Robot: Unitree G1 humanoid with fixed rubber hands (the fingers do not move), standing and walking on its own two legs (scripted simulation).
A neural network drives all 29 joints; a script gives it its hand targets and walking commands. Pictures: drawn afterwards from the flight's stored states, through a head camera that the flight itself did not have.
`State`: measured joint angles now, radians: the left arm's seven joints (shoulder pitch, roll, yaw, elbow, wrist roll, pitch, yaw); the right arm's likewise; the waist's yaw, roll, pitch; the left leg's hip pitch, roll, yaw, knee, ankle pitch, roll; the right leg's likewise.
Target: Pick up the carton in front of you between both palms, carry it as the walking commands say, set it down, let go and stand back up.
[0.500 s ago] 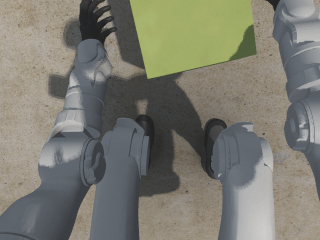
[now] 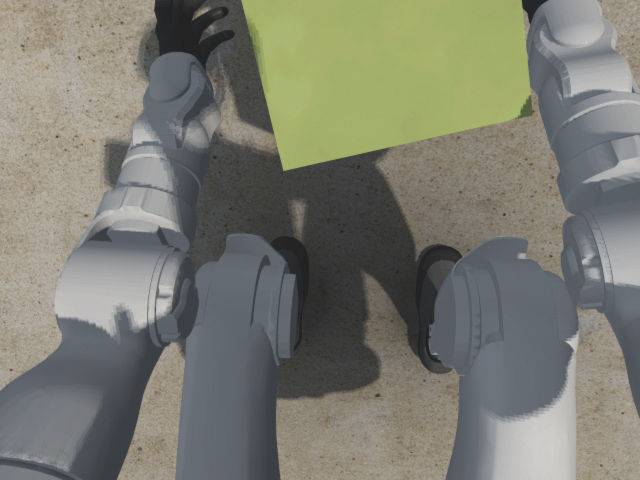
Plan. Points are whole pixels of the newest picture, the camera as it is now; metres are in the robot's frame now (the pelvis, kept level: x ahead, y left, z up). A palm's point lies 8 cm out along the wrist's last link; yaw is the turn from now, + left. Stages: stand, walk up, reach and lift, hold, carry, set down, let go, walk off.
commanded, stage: reach and lift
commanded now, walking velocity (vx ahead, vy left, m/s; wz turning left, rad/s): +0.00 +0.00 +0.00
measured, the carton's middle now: (379, 49) +0.50 -0.04 -0.24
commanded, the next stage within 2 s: none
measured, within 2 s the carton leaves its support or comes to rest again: leaves its support in 0.34 s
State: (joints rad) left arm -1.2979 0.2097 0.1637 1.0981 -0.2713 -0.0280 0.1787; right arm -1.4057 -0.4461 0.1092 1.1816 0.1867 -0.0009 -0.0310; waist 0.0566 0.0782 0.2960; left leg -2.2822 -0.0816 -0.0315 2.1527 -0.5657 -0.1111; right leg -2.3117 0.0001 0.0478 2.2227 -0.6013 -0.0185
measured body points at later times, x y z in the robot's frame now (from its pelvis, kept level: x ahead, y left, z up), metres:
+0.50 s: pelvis +0.00 +0.01 +0.00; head +0.34 -0.05 +0.29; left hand +0.52 +0.13 -0.14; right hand +0.53 -0.17 -0.17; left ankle +0.12 +0.14 -0.33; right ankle +0.10 -0.12 -0.33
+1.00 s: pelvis +0.00 +0.02 +0.11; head +0.25 -0.04 +0.48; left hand +0.50 +0.12 +0.06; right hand +0.48 -0.18 +0.03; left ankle +0.12 +0.14 -0.33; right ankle +0.09 -0.12 -0.33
